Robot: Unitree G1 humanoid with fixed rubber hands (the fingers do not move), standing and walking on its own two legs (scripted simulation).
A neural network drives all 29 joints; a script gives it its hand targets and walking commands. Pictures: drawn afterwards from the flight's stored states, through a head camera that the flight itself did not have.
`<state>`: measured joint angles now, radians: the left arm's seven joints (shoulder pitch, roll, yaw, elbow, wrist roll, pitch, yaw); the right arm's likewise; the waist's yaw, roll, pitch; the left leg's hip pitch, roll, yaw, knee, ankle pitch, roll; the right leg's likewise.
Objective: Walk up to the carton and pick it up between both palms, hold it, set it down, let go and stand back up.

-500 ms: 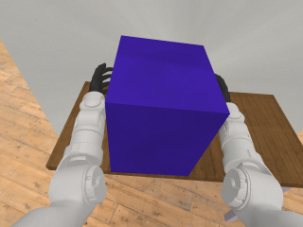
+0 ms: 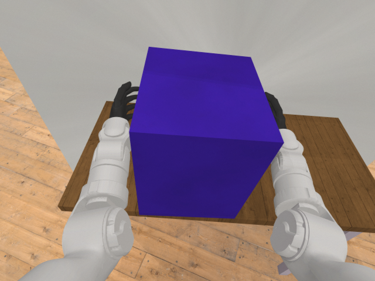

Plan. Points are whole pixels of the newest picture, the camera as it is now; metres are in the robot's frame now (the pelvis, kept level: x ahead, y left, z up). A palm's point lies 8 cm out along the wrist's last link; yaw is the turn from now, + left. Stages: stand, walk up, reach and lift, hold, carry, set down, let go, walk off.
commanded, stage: set down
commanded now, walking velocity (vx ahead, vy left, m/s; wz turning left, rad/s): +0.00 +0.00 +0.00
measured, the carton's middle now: (193, 137) +0.42 +0.00 +0.07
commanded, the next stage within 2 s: none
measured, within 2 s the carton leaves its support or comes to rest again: rests again in 1.14 s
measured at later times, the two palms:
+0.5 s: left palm (116, 124) +0.41 +0.18 +0.12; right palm (270, 127) +0.41 -0.16 +0.13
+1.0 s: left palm (116, 124) +0.41 +0.18 +0.12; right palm (270, 127) +0.41 -0.16 +0.13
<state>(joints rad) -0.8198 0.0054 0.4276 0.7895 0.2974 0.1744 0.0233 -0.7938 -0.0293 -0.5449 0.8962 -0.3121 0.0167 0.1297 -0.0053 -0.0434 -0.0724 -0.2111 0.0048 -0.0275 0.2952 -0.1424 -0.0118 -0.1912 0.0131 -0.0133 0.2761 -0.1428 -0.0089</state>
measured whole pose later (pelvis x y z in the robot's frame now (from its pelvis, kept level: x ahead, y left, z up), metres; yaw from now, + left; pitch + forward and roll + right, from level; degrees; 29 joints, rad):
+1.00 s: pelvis +0.01 +0.01 +0.00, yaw +0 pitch +1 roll +0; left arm -0.74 -0.03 0.47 0.72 0.34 0.16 0.00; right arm -0.76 0.00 -0.56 0.85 -0.35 -0.03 0.16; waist -0.01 -0.04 -0.04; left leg -0.15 0.00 0.00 0.29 -0.16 0.00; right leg -0.13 -0.01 -0.04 0.27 -0.16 0.00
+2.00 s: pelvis -0.03 -0.02 -0.02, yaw -1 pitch +16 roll +0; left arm -1.16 0.32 -0.08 1.16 -0.30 0.13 0.10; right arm -1.16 -0.47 0.15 1.28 0.49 0.06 0.04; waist 0.04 -0.04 -0.20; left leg -0.58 0.05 0.00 0.44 -0.14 -0.04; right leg -0.57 0.04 -0.03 0.42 -0.13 -0.04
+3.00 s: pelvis -0.02 -0.01 +0.00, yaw -2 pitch +3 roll -1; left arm -0.68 0.31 0.13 0.27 -0.20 0.68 0.10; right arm -0.77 -0.50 -0.02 0.69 0.44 0.35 0.05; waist 0.01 -0.02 -0.05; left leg -0.28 0.04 0.01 0.37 -0.15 -0.02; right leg -0.26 0.04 -0.01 0.34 -0.13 -0.03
